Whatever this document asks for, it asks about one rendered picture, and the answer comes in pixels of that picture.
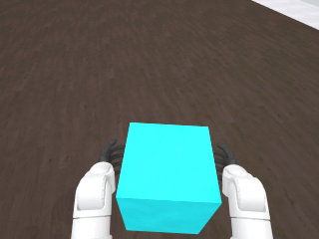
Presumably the left robot hand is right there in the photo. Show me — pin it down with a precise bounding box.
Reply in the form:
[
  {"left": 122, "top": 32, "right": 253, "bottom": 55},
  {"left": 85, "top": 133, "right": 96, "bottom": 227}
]
[{"left": 98, "top": 138, "right": 125, "bottom": 175}]

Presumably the right robot hand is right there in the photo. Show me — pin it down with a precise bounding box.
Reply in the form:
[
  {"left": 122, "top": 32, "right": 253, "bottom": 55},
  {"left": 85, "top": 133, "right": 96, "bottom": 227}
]
[{"left": 212, "top": 142, "right": 237, "bottom": 181}]

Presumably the right robot forearm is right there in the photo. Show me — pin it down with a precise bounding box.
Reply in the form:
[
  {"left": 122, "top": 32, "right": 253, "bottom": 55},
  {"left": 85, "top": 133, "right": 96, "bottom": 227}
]
[{"left": 222, "top": 164, "right": 273, "bottom": 239}]

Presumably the carton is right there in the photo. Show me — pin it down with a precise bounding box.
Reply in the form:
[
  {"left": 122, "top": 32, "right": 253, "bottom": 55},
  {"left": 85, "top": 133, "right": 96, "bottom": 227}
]
[{"left": 116, "top": 122, "right": 222, "bottom": 234}]

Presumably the left robot forearm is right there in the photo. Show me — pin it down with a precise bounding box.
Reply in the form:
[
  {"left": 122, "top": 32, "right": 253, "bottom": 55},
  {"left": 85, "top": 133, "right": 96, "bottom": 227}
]
[{"left": 71, "top": 161, "right": 116, "bottom": 239}]

